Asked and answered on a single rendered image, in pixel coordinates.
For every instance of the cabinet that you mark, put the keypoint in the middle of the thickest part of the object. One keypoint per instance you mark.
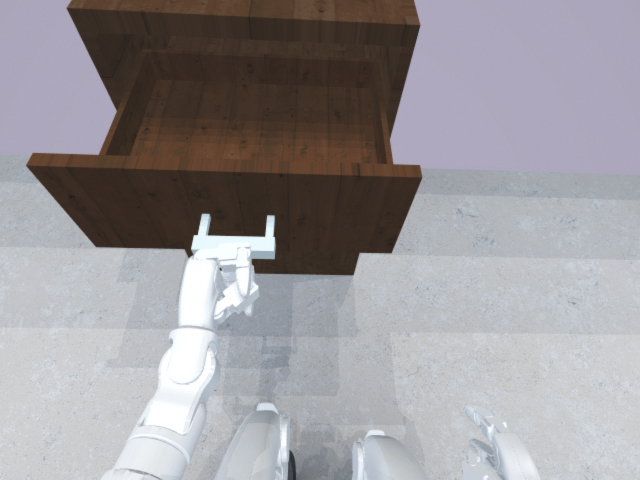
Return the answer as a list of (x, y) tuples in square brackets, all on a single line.
[(115, 32)]

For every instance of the left robot hand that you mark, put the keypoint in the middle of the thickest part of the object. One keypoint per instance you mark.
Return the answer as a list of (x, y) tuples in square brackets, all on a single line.
[(203, 283)]

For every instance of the handle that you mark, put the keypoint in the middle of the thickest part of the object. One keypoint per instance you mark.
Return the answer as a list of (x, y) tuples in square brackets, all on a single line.
[(261, 247)]

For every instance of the right robot thigh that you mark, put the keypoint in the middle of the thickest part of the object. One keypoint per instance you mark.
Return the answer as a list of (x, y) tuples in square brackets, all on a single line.
[(381, 457)]

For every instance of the left robot forearm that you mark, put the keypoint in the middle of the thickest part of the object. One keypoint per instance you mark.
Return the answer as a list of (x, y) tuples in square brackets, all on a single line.
[(163, 441)]

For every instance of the robot thigh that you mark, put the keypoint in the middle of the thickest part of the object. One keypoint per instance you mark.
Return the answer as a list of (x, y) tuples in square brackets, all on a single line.
[(261, 442), (381, 457)]

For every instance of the drawer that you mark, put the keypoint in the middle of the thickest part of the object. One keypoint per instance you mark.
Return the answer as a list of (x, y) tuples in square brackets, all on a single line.
[(241, 136)]

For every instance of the left robot thigh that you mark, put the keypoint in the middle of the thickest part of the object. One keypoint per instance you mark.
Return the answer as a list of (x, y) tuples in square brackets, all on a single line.
[(261, 442)]

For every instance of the right robot hand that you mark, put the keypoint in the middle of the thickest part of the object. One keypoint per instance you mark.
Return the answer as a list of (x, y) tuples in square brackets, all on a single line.
[(509, 458)]

